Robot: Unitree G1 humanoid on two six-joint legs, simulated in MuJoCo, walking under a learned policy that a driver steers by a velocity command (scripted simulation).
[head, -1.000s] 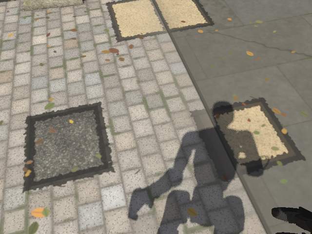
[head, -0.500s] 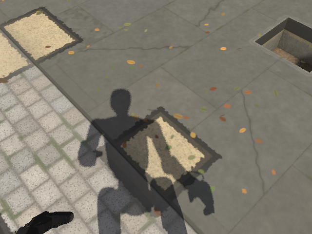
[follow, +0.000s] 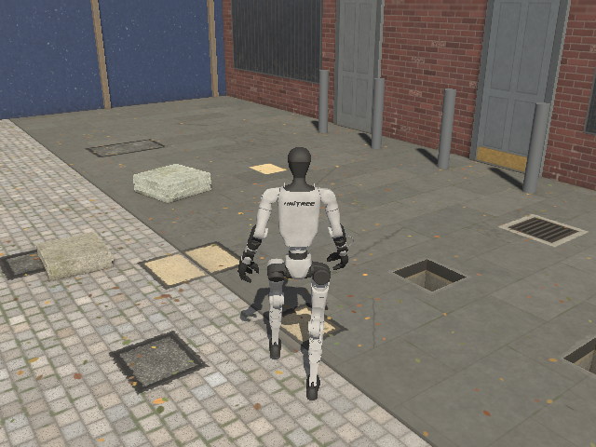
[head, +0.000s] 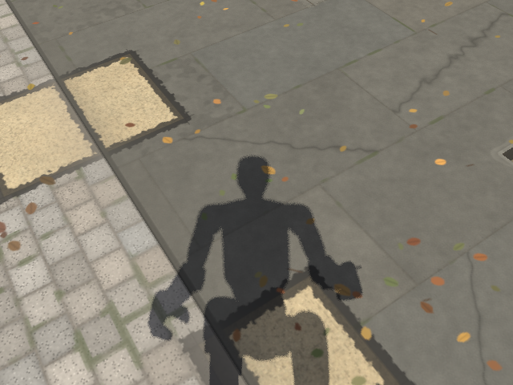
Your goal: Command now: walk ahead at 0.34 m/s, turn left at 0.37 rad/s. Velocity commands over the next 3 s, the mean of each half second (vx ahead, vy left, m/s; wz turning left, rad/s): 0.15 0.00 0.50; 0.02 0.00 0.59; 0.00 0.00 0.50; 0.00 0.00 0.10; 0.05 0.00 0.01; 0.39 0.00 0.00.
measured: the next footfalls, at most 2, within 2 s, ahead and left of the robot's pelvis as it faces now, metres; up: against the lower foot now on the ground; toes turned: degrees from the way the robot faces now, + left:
left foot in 0.06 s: +0.23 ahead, +0.11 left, +0.00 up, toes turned +4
right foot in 0.52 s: +0.30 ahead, -0.11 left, +0.00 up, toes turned +24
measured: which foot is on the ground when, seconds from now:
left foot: up 0.00-0.04, down 0.06-0.52, up 0.54-0.92, down 0.94-1.00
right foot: down 0.00-0.06, up 0.08-0.50, down 0.52-0.94, up 0.96-1.00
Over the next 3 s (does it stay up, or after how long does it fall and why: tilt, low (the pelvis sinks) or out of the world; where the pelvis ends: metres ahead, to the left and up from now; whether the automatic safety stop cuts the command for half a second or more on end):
stays up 0.32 0.16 0.00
